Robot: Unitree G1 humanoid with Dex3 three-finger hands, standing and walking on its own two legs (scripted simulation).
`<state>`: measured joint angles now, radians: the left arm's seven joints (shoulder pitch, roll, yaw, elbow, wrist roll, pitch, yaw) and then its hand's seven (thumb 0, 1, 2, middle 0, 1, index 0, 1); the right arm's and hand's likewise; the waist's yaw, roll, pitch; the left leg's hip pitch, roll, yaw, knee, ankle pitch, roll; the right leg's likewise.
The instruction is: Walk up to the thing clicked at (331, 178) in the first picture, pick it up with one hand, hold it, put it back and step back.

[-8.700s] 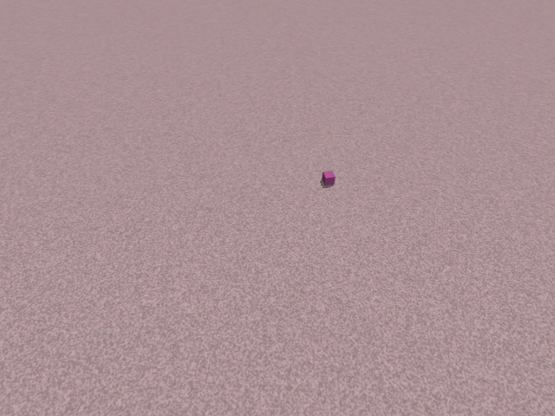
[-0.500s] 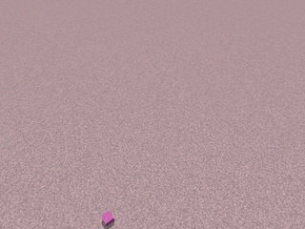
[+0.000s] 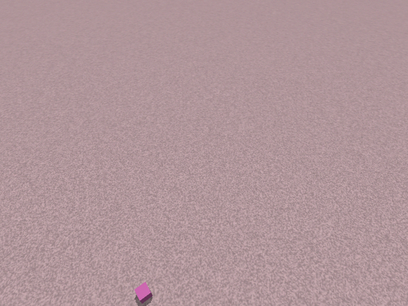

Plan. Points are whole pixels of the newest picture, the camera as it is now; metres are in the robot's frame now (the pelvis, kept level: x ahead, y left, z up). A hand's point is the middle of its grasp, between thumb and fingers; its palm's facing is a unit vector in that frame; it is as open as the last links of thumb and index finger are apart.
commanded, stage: rise first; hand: left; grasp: from above
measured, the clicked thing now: (143, 292) +0.36 +0.27 -0.76
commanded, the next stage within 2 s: none
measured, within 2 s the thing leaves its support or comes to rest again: neither
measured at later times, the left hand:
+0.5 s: hand out of the picture +0.14 +0.26 -0.20, palm faces -0.08 -0.90 -0.42, open 11.8 cm
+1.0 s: hand out of the picture +0.12 +0.29 -0.29, palm faces -0.20 -0.76 -0.62, open 13.9 cm
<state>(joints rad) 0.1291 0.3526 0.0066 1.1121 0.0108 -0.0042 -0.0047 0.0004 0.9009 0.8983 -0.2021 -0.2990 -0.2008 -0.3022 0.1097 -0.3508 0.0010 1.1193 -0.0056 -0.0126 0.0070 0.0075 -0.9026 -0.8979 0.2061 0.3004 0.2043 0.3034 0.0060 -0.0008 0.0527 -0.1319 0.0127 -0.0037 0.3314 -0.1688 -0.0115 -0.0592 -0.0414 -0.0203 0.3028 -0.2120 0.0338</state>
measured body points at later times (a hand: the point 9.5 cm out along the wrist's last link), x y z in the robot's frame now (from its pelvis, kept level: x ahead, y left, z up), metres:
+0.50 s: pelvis -0.02 +0.00 -0.04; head +0.05 +0.01 +0.40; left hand +0.15 +0.31 -0.17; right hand +0.08 -0.26 -0.16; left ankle +0.01 +0.13 -0.75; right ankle -0.03 -0.14 -0.75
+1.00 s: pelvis -0.03 +0.00 -0.14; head +0.10 +0.02 +0.29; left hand +0.13 +0.33 -0.25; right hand +0.16 -0.24 -0.24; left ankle +0.01 +0.13 -0.75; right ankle -0.03 -0.14 -0.75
